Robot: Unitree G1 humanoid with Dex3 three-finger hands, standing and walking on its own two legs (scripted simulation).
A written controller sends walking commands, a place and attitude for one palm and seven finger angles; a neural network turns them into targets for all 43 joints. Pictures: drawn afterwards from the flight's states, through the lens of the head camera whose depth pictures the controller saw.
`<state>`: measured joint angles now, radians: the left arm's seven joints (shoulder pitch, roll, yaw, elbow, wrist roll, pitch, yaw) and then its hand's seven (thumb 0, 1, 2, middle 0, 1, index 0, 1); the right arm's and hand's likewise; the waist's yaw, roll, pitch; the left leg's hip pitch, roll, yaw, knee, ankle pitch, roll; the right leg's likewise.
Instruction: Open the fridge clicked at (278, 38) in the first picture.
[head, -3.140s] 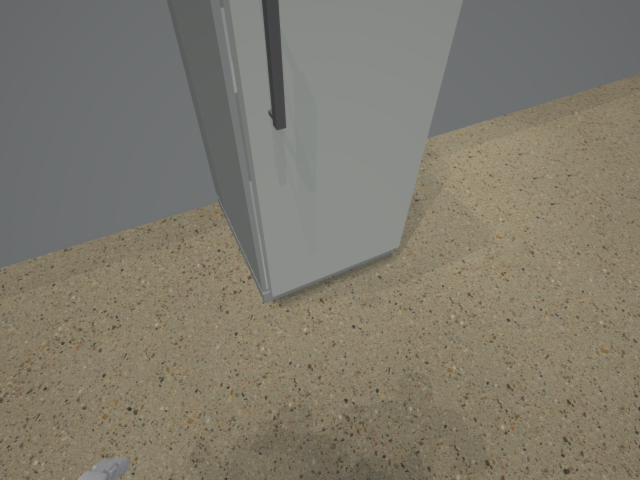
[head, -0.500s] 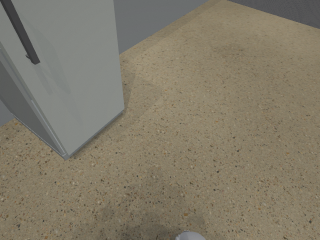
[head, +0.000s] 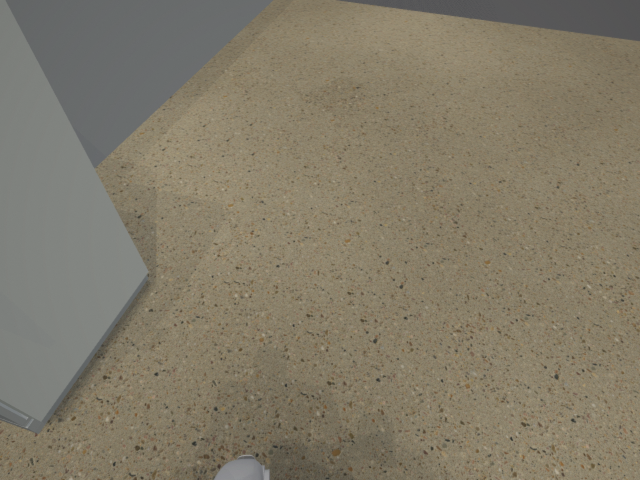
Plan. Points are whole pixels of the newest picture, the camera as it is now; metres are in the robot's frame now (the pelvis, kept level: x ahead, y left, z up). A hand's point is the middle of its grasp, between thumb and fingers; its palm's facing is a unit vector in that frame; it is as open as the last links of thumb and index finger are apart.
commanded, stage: walk to a spot facing it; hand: left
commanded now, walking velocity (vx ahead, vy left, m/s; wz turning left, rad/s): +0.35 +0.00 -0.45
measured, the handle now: out of the picture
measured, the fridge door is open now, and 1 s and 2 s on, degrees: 0 0 0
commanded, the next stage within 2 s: turn to face it in 0.68 s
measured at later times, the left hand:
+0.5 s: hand (249, 340) +0.36 +0.14 -0.16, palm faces -0.34 -0.92 -0.18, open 7.4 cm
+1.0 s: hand (283, 296) +0.47 +0.10 -0.18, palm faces -0.30 -0.94 -0.17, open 7.3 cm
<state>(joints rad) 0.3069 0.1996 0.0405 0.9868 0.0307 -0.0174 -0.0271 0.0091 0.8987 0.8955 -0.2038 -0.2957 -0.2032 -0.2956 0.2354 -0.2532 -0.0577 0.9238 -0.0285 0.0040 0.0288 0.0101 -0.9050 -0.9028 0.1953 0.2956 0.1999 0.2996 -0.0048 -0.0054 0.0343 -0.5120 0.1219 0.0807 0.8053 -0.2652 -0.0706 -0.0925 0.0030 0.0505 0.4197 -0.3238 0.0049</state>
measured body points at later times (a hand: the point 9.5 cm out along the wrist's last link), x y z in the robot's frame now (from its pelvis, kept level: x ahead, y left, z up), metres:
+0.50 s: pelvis +0.19 +0.01 +0.00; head +0.23 -0.01 +0.44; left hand +0.38 +0.19 -0.14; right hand +0.05 -0.18 -0.15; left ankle +0.13 +0.14 -0.74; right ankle +0.27 -0.15 -0.71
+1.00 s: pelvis +0.38 -0.06 -0.01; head +0.40 -0.05 +0.44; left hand +0.49 +0.15 -0.17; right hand +0.39 -0.32 -0.14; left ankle +0.51 -0.01 -0.72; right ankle +0.29 -0.15 -0.74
